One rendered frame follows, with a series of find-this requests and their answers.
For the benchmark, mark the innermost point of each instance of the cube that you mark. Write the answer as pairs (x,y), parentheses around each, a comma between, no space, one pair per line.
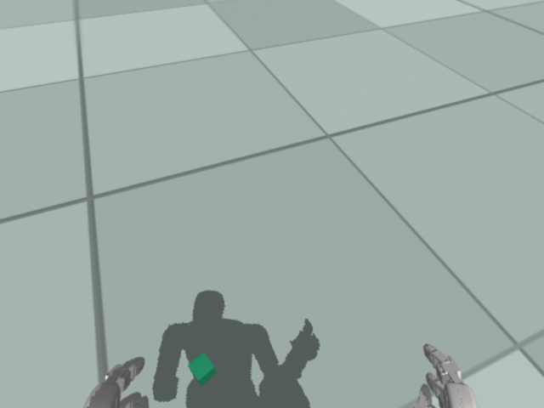
(202,368)

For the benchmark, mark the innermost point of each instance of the right robot hand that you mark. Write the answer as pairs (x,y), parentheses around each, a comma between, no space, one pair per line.
(448,387)

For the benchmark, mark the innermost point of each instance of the left robot hand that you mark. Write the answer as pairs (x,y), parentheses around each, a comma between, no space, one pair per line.
(116,381)

